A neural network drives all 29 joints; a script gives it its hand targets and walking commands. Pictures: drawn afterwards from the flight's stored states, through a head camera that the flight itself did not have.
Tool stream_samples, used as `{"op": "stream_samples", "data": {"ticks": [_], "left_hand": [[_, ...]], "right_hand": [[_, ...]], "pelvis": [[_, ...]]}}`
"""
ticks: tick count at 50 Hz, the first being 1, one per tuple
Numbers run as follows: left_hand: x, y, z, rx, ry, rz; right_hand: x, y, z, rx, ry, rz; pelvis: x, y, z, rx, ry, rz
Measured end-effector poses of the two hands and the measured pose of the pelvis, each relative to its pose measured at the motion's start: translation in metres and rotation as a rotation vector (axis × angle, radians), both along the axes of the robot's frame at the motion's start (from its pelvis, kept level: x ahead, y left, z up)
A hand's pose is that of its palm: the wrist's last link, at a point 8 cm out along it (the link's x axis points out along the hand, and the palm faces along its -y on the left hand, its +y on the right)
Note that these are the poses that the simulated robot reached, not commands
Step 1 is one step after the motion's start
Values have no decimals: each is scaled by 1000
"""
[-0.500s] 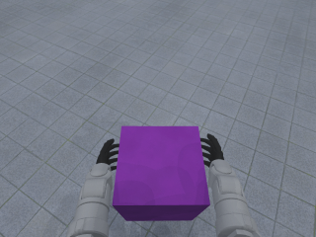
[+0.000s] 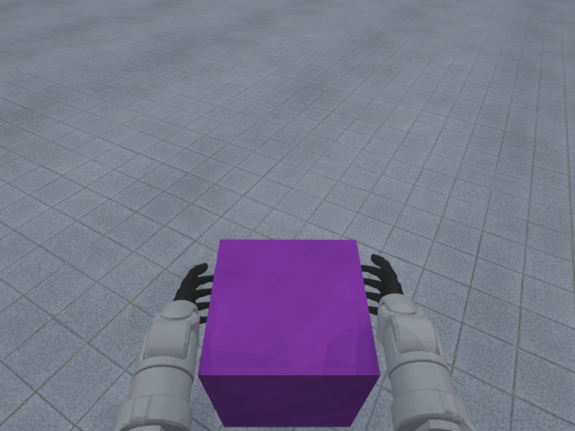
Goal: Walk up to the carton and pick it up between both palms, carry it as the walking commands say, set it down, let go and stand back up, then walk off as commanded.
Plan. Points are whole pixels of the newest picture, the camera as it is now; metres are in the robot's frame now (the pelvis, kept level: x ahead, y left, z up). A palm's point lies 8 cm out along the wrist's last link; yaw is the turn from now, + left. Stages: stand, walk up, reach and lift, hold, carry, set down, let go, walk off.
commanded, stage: reach and lift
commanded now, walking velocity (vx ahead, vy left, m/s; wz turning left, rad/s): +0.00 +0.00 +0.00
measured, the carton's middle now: (287, 337) +0.31 -0.01 -0.05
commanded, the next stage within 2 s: hold in 1.52 s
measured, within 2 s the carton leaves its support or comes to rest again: neither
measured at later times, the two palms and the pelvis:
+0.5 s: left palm (193, 304) +0.31 +0.13 +0.05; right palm (409, 292) +0.30 -0.17 +0.07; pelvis +0.01 -0.01 +0.01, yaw -1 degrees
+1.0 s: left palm (176, 306) +0.31 +0.15 +0.05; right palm (393, 290) +0.30 -0.15 +0.07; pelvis +0.01 +0.01 +0.01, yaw +0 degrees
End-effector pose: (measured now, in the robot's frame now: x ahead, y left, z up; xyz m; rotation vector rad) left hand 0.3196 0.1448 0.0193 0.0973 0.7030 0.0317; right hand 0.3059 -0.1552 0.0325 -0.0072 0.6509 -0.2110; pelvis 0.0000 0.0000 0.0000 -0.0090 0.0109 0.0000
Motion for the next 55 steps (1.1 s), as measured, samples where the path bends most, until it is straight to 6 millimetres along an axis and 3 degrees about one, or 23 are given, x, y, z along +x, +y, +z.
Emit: {"op": "stream_samples", "data": {"ticks": [15,27,42,55], "left_hand": [[-1,-8,34,-2,-22,-9],[-13,-17,32,-10,7,34],[-19,17,34,10,-9,92],[-15,-7,31,-26,1,30]], "right_hand": [[-8,-7,30,18,-25,-26],[-5,-17,34,-1,5,25],[11,18,36,-26,-8,117],[-13,-7,32,3,-2,2]], "pelvis": [[8,7,6,7,-89,-13],[12,-11,9,8,-124,-9],[9,-8,10,2,-109,5],[8,10,10,5,-125,-26]]}}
